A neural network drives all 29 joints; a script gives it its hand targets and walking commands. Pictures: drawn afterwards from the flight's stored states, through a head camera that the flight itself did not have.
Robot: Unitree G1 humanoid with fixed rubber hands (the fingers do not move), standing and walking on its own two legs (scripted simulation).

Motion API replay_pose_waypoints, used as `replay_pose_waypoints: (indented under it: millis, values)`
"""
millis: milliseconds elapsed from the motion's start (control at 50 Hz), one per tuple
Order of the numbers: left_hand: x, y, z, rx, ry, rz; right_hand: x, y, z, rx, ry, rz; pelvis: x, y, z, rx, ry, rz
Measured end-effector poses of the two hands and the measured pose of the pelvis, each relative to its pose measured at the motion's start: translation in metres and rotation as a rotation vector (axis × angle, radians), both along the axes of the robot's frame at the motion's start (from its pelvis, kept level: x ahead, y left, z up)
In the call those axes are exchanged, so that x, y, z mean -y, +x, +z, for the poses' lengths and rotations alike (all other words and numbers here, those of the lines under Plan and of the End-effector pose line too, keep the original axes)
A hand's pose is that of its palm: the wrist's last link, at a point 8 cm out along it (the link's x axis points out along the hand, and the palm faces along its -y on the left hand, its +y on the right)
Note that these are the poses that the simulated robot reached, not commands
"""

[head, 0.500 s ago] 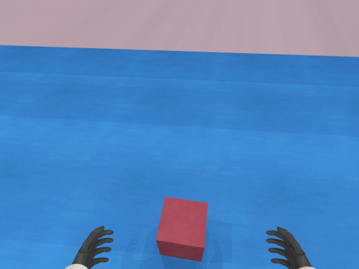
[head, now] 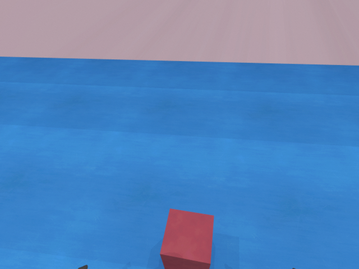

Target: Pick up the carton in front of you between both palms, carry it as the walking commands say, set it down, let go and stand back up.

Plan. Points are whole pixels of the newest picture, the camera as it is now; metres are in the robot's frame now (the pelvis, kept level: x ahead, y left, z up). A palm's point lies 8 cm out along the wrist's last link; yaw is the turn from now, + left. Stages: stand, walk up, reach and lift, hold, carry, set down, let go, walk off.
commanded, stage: stand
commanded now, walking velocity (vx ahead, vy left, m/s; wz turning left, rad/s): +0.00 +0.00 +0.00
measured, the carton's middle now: (188, 243) +0.40 +0.01 -0.64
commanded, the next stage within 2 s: none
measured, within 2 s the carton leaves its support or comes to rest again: neither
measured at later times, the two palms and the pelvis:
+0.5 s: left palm out of the picture +0.06 +0.24 -0.12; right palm out of the picture +0.07 -0.27 -0.13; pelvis +0.02 -0.01 -0.01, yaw +1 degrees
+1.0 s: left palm out of the picture -0.04 +0.21 -0.13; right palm out of the picture -0.02 -0.25 -0.14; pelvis +0.00 -0.02 +0.00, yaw +1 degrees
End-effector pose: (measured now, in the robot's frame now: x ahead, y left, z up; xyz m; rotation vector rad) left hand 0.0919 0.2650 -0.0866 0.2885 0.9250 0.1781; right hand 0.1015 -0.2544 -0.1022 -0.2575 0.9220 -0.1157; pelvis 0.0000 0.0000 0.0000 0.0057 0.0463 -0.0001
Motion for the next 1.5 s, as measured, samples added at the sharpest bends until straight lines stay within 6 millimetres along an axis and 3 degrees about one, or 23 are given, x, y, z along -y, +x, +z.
replay_pose_waypoints:
  millis: [180,320,600,1000,1220,1500]
  values:
    - [0.01,0.001,-0.012,-0.047,-0.014,0.03,0.005,0.004,-0.014,-0.068,0.0,-0.015,0.005,0.018,-0.005,-0.018,0.002,0.008]
    - [0.019,-0.008,-0.022,-0.102,-0.03,0.05,0.011,-0.006,-0.021,-0.135,-0.008,-0.034,0.009,0.023,-0.006,-0.012,0.001,0.011]
    - [0.025,-0.054,-0.034,-0.254,-0.038,0.091,0.014,-0.052,-0.033,-0.298,-0.008,-0.065,0.015,0.018,-0.003,0.02,0.001,0.015]
    - [0.051,-0.13,-0.046,-0.443,-0.093,0.137,-0.004,-0.123,-0.042,-0.491,0.04,-0.089,0.019,-0.001,0.002,0.063,0.001,0.018]
    - [0.065,-0.153,-0.049,-0.491,-0.121,0.147,-0.012,-0.148,-0.043,-0.544,0.062,-0.097,0.022,-0.012,0.004,0.069,0.001,0.018]
    - [0.078,-0.17,-0.05,-0.518,-0.144,0.157,-0.018,-0.169,-0.044,-0.582,0.082,-0.105,0.025,-0.021,0.005,0.068,-0.001,0.02]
